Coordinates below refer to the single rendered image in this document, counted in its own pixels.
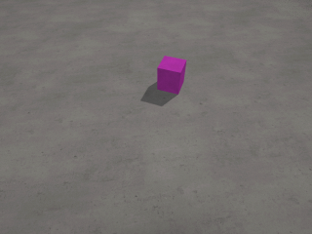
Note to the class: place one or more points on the carton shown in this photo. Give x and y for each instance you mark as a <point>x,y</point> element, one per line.
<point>170,74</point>

